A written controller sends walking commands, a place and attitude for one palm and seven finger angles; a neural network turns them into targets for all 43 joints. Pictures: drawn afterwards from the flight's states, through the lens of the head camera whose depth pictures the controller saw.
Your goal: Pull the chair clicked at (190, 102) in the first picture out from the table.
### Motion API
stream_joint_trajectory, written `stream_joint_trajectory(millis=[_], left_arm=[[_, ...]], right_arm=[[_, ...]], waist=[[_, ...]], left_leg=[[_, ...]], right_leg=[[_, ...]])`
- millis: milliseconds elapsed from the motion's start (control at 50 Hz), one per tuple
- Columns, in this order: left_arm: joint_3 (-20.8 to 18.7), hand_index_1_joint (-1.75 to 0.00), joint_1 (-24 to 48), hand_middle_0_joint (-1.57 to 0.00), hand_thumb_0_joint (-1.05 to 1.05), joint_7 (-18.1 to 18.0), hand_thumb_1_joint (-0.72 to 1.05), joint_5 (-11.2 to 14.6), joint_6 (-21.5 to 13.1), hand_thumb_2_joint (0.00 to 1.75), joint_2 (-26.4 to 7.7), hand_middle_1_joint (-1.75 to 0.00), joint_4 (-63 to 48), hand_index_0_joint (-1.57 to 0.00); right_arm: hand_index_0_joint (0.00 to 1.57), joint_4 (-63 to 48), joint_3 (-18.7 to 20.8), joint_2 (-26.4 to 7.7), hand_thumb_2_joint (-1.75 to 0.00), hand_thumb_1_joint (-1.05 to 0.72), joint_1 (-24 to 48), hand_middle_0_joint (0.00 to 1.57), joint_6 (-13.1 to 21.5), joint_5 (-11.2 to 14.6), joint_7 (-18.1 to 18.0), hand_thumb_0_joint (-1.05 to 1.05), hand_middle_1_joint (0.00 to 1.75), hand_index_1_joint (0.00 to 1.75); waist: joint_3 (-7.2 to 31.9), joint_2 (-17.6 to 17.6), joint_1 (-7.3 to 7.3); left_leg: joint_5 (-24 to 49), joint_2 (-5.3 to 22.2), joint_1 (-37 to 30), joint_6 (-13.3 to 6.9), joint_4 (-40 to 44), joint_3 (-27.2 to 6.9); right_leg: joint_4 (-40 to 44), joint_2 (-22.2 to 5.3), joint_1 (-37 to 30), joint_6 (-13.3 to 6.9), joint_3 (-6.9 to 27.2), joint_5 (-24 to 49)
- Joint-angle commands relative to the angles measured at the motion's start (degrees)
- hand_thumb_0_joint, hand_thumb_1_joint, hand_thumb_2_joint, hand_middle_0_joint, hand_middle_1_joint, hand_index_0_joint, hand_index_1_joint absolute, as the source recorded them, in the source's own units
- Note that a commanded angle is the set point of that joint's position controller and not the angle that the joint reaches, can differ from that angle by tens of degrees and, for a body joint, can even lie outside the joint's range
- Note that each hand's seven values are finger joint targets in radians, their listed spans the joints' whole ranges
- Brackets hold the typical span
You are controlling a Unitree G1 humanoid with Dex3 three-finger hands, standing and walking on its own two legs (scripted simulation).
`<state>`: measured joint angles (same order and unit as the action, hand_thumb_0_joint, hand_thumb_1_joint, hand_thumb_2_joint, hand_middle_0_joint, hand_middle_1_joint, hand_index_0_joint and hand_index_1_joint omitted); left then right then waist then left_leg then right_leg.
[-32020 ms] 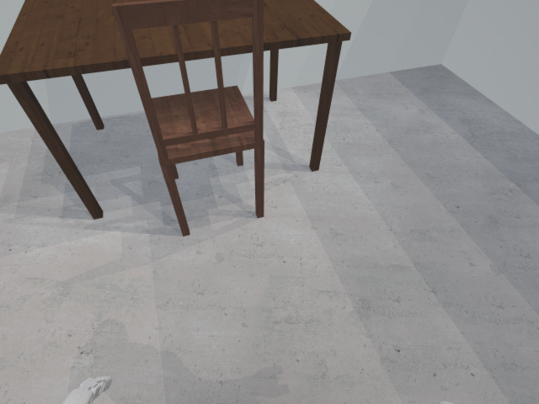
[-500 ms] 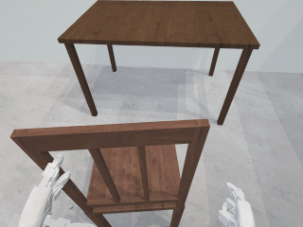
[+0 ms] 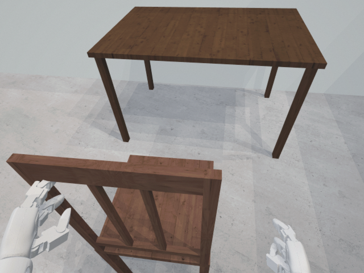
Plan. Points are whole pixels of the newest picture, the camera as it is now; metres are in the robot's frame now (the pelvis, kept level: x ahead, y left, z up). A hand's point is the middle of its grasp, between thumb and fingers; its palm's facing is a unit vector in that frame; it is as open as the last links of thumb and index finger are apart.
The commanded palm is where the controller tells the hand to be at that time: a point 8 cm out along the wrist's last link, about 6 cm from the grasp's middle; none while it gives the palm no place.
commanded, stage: draw the hand back to the body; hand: left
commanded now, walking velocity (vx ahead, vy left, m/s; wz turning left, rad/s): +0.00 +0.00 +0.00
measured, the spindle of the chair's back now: (115, 219) +0.24 +0.21 -0.05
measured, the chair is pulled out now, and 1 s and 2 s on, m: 0.65 0.68 0.68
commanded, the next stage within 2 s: step back with the hand held close in 0.34 s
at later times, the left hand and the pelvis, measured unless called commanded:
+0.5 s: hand (57, 230) +0.16 +0.25 +0.09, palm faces +0.26 -0.85 -0.46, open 7.1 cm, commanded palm +0.13 +0.30 +0.18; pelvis -0.01 +0.00 +0.00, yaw +0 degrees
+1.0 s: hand (31, 268) +0.10 +0.26 +0.09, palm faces +0.12 -0.80 -0.59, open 6.6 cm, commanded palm +0.06 +0.31 +0.18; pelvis -0.08 +0.01 -0.01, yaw +0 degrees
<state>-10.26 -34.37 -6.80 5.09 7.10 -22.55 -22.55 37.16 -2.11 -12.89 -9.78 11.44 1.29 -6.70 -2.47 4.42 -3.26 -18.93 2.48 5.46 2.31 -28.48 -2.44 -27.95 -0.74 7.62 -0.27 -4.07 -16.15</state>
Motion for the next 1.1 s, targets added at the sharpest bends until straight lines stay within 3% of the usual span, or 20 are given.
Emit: stream_joint_trajectory(millis=[0,120,140,160,220,260,320,440,460,480,520,540,560,620,720,800,900,980,1020,1080], left_arm=[[-19.83,-0.30,13.20,-0.20,0.00,-6.02,0.90,-1.99,-11.22,0.90,-15.38,-0.30,-26.27,-0.20],[-20.00,-0.30,13.56,-0.20,0.00,-5.69,0.90,-1.94,-11.20,0.90,-15.59,-0.30,-26.69,-0.20],[-20.09,-0.30,13.71,-0.20,0.00,-5.67,0.90,-2.04,-11.26,0.90,-15.63,-0.30,-26.88,-0.20],[-20.06,-0.30,13.70,-0.20,0.00,-5.63,0.90,-2.12,-11.04,0.90,-15.87,-0.30,-26.89,-0.20],[-19.98,-0.30,13.30,-0.20,0.00,-5.71,0.90,-2.16,-11.18,0.90,-15.50,-0.30,-27.13,-0.20],[-20.35,-0.30,13.33,-0.20,0.00,-5.72,0.90,-2.14,-10.96,0.90,-16.09,-0.30,-26.89,-0.20],[-19.98,-0.30,13.25,-0.20,0.00,-5.72,0.90,-2.11,-11.13,0.90,-15.47,-0.30,-27.11,-0.20],[-18.15,-0.30,16.78,-0.20,0.00,-5.55,0.90,-2.33,-11.46,0.90,-14.85,-0.30,-28.99,-0.20],[-26.85,-0.30,28.02,-0.20,0.00,-4.46,0.90,-0.73,-14.45,0.90,-25.47,-0.30,-28.30,-0.20],[-25.44,-0.30,26.30,-0.20,0.00,-3.68,0.90,-0.88,-14.95,0.90,-23.38,-0.30,-26.42,-0.20],[-22.44,-0.30,19.06,-0.20,0.00,-3.22,0.90,-0.19,-14.47,0.90,-18.04,-0.30,-24.22,-0.20],[-21.73,-0.30,17.09,-0.20,0.00,-3.10,0.90,-0.14,-14.60,0.90,-17.03,-0.30,-24.56,-0.20],[-22.11,-0.30,16.23,-0.20,0.00,-3.05,0.90,-0.12,-15.12,0.90,-17.87,-0.30,-26.68,-0.20],[-22.76,-0.30,8.47,-0.20,0.00,-3.70,0.90,-0.07,-15.87,0.90,-17.44,-0.30,-29.80,-0.20],[-24.34,-0.30,2.18,-0.20,0.00,-4.65,0.90,-0.02,-16.31,0.90,-18.14,-0.30,-34.49,-0.20],[-25.82,-0.30,0.64,-0.20,0.00,-5.24,0.90,0.08,-16.30,0.90,-18.97,-0.30,-34.41,-0.20],[-26.99,-0.30,2.69,-0.20,0.00,-5.71,0.90,-0.20,-17.53,0.90,-19.89,-0.30,-34.36,-0.20],[-27.18,-0.30,3.88,-0.20,0.00,-5.87,0.90,-0.82,-18.90,0.90,-19.84,-0.30,-33.13,-0.20],[-26.75,-0.30,5.19,-0.20,0.00,-5.90,0.90,-1.17,-19.55,0.90,-19.91,-0.30,-33.13,-0.20],[-26.47,-0.30,5.54,-0.20,0.00,-6.37,0.90,-1.31,-20.53,0.90,-20.27,-0.30,-32.64,-0.20]], right_arm=[[0.20,-8.86,1.13,-4.45,-0.90,-0.90,7.29,0.20,4.06,0.23,-0.09,0.00,0.30,0.30],[0.20,-8.78,1.15,-4.70,-0.90,-0.90,7.82,0.20,4.56,0.08,0.35,0.00,0.30,0.30],[0.20,-8.78,1.22,-4.69,-0.90,-0.90,7.81,0.20,4.63,0.08,0.37,0.00,0.30,0.30],[0.20,-8.50,1.13,-4.81,-0.90,-0.90,7.95,0.20,4.67,0.07,0.46,0.00,0.30,0.30],[0.20,-8.76,1.10,-4.60,-0.90,-0.90,7.90,0.20,4.78,0.05,0.54,0.00,0.30,0.30],[0.20,-8.54,1.06,-4.75,-0.90,-0.90,8.16,0.20,4.93,0.01,0.49,0.00,0.30,0.30],[0.20,-8.70,1.07,-4.69,-0.90,-0.90,7.70,0.20,4.87,0.04,0.55,0.00,0.30,0.30],[0.20,-8.64,0.83,-5.15,-0.90,-0.90,7.53,0.20,5.16,-0.08,0.62,0.00,0.30,0.30],[0.20,-12.21,1.51,-6.10,-0.90,-0.90,4.97,0.20,2.18,1.47,0.29,0.00,0.30,0.30],[0.20,-11.23,2.53,-6.25,-0.90,-0.90,4.83,0.20,1.04,1.39,-0.02,0.00,0.30,0.30],[0.20,-11.87,2.68,-6.11,-0.90,-0.90,5.10,0.20,-0.11,1.38,0.35,0.00,0.30,0.30],[0.20,-12.32,2.66,-6.00,-0.90,-0.90,5.64,0.20,-0.73,1.26,0.45,0.00,0.30,0.30],[0.20,-12.92,2.78,-6.30,-0.90,-0.90,6.07,0.20,-1.17,1.26,0.39,0.00,0.30,0.30],[0.20,-13.77,3.15,-5.90,-0.90,-0.90,6.30,0.20,-2.83,0.95,0.45,0.00,0.30,0.30],[0.20,-14.52,3.96,-5.76,-0.90,-0.90,6.83,0.20,-4.01,1.01,0.25,0.00,0.30,0.30],[0.20,-13.78,4.52,-5.57,-0.90,-0.90,6.71,0.20,-4.15,0.98,-0.44,0.00,0.30,0.30],[0.20,-12.68,4.54,-6.05,-0.90,-0.90,4.97,0.20,-2.88,0.44,-1.22,0.00,0.30,0.30],[0.20,-12.10,4.09,-5.76,-0.90,-0.90,3.29,0.20,-1.39,0.00,-1.53,0.00,0.30,0.30],[0.20,-11.78,3.98,-5.95,-0.90,-0.90,2.36,0.20,-0.78,-0.54,-1.38,0.00,0.30,0.30],[0.20,-10.44,3.46,-5.93,-0.90,-0.90,1.87,0.20,-0.28,-1.07,-1.28,0.00,0.30,0.30]], waist=[[10.35,7.84,-0.71],[11.04,6.22,-0.92],[11.35,6.28,-0.95],[11.11,9.05,-0.95],[11.11,7.30,-1.08],[10.86,8.81,-1.10],[11.04,6.52,-1.02],[11.15,7.99,-0.58],[2.22,9.36,0.33],[3.60,4.51,1.21],[5.89,1.79,1.38],[7.06,1.59,1.23],[10.61,5.36,1.02],[16.53,6.07,0.63],[19.53,6.68,0.69],[16.49,6.14,0.84],[13.15,7.89,1.12],[11.29,5.32,1.51],[10.04,1.50,1.73],[10.75,-1.18,1.86]], left_leg=[[21.79,-0.62,-0.48,-1.88,3.80,0.76],[21.69,-0.43,-0.75,-1.90,4.08,0.56],[21.96,-0.39,-0.94,-1.90,3.99,0.64],[21.24,-0.56,-0.45,-1.64,4.24,0.42],[21.47,-0.31,-0.55,-1.67,4.41,0.44],[20.66,-0.41,0.03,-1.57,4.42,0.40],[20.73,-0.28,-0.08,-1.63,4.54,0.21],[19.44,-0.46,0.06,-1.69,4.61,0.01],[16.51,0.78,2.51,-2.51,5.50,-1.22],[15.97,1.41,3.70,-2.70,5.38,-1.80],[19.46,1.34,1.55,-2.48,4.92,-1.28],[22.40,1.58,0.99,-2.57,4.59,-1.27],[24.56,1.85,-0.26,-2.54,4.88,-1.38],[32.04,3.28,-0.92,-2.90,3.37,-1.40],[31.46,4.48,2.49,-3.18,2.13,-2.63],[25.00,5.45,7.38,-3.42,2.90,-3.97],[9.89,5.87,15.81,-3.87,5.09,-5.54],[-5.11,3.57,19.81,-3.78,4.07,-4.62],[-10.56,1.38,19.23,-3.43,0.57,-3.87],[-9.04,-0.33,11.71,-2.75,-7.04,-2.32]], right_leg=[[2.85,-2.57,-4.88,-1.29,1.47,19.10],[2.81,-2.56,-5.33,-1.14,1.36,19.14],[2.69,-2.53,-5.33,-1.15,1.45,19.34],[2.87,-2.55,-5.56,-1.48,1.89,18.27],[2.65,-2.52,-5.27,-1.29,1.39,18.15],[2.93,-2.56,-5.42,-1.50,1.83,17.56],[2.70,-2.52,-5.19,-1.30,1.37,17.34],[2.74,-2.68,-4.77,-1.31,1.39,16.00],[5.86,-4.29,1.33,-1.46,8.03,19.66],[6.24,-5.63,0.42,-1.50,8.29,23.10],[5.31,-6.08,-1.53,-1.21,8.07,26.77],[4.61,-6.12,-2.04,-0.92,7.31,27.79],[3.52,-6.37,-3.85,-1.00,7.57,28.69],[0.63,-6.25,-6.51,-0.46,6.08,30.79],[-1.68,-6.35,-6.30,-0.29,5.50,28.72],[-2.00,-5.82,-3.48,0.08,5.17,22.17],[-2.28,-5.09,-2.56,0.26,5.78,12.16],[1.59,-6.23,-0.14,-0.27,8.72,2.91],[5.91,-8.17,4.51,-1.36,11.73,-5.13],[10.95,-11.72,13.76,-3.60,13.89,-14.48]])
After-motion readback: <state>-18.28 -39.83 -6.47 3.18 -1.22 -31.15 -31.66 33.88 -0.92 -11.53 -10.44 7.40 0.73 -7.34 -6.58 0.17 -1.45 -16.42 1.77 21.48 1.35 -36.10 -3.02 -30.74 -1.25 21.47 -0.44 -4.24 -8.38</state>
